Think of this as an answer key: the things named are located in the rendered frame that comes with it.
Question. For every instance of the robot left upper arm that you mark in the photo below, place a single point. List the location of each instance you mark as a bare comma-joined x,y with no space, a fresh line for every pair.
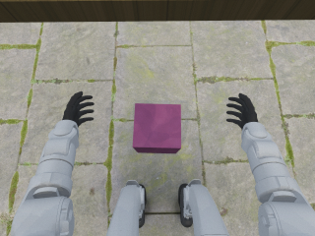
52,216

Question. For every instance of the robot right hand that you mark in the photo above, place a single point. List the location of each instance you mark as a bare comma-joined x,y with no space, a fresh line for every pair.
246,108

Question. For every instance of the right robot foot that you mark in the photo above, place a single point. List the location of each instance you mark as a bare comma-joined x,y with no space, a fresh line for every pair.
185,221

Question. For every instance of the robot left hand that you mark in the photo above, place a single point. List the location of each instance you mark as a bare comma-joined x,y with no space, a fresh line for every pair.
72,111

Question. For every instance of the robot left shin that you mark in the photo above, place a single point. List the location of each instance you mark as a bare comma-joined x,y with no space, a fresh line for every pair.
134,182

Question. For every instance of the robot left forearm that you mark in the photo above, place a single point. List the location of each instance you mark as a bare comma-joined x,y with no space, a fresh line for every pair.
54,170

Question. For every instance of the carton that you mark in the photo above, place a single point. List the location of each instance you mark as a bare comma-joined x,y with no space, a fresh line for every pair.
157,128

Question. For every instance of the robot right upper arm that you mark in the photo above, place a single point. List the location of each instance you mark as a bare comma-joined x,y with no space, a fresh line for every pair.
286,219

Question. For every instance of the robot right forearm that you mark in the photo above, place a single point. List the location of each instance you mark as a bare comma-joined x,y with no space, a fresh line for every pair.
273,181

